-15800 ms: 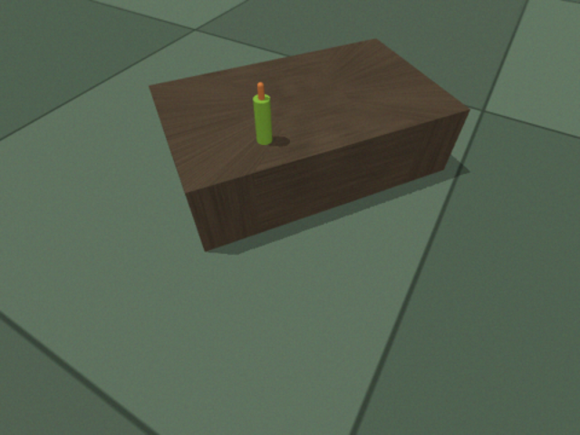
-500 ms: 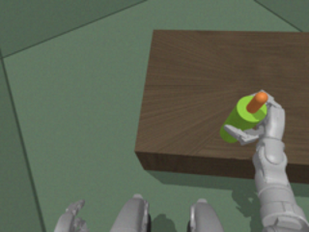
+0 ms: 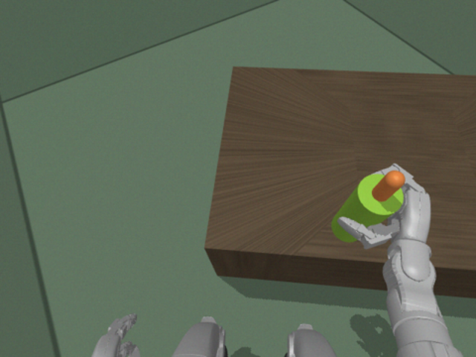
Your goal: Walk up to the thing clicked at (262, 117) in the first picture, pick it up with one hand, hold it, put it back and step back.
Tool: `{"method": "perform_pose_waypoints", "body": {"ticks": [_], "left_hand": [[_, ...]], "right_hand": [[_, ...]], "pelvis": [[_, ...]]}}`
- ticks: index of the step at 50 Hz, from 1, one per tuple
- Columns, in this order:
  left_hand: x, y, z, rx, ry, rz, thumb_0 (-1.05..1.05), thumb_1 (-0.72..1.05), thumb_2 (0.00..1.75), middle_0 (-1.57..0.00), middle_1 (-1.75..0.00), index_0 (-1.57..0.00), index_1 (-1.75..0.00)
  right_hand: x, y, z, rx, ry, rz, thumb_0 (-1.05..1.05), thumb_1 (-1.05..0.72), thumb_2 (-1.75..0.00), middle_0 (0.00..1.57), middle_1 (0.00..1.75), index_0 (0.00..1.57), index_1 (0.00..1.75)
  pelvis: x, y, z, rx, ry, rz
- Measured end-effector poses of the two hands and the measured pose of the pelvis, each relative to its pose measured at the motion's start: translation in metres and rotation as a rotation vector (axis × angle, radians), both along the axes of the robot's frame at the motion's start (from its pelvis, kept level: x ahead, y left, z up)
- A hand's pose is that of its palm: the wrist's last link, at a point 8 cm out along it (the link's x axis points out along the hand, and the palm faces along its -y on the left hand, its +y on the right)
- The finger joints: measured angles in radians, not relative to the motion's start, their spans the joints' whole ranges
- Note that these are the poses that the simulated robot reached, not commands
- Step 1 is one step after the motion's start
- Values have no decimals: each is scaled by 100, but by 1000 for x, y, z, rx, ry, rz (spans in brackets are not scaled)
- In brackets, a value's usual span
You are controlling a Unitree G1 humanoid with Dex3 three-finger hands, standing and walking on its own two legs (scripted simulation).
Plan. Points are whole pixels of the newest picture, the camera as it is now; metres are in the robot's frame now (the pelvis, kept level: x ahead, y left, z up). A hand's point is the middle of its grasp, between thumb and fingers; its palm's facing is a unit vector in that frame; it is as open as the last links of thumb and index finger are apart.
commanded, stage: lift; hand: right
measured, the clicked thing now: (366, 207) +0.35 -0.17 +0.02
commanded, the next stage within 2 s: hold in 0.24 s
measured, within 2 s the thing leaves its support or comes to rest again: neither
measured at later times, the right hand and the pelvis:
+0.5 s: hand (379, 208) +0.34 -0.18 +0.03, palm faces +0.22 +0.98 -0.02, open 9.6 cm; pelvis +0.00 -0.01 +0.01, yaw +0 degrees
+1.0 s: hand (380, 212) +0.33 -0.18 +0.04, palm faces +0.22 +0.97 -0.02, open 9.6 cm; pelvis +0.00 +0.00 +0.02, yaw +0 degrees
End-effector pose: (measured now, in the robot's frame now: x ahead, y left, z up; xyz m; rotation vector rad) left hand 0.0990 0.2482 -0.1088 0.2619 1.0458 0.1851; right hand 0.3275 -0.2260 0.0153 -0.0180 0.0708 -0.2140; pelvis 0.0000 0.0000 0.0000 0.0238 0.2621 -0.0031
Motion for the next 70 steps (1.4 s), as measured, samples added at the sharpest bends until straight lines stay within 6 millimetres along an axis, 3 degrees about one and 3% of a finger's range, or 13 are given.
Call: {"method": "perform_pose_waypoints", "body": {"ticks": [17,31,62,70], "left_hand": [[18,-4,17,10,-49,-11,1,90,91,-20,-31,-20,-32],[19,-14,19,-13,-57,-23,1,91,91,-21,-32,-21,-32],[27,-8,29,-15,-101,-27,1,91,90,-21,-32,-22,-32],[23,-6,30,-8,-95,-27,1,92,90,-21,-32,-22,-32]], "right_hand": [[-6,-5,16,-2,-12,1,-6,55,-102,80,118,91,126],[-19,-5,21,-1,-14,-11,-6,56,-102,80,118,91,126],[-32,4,36,-4,-24,-9,-6,56,-102,80,118,91,126],[-33,7,30,4,-10,-1,-6,56,-102,80,118,91,126]], "pelvis": [[4,-5,11,1,-43,-2],[3,-7,15,-1,-65,-1],[2,-1,21,-7,-114,-9],[-1,-1,21,-9,-112,-5]]}}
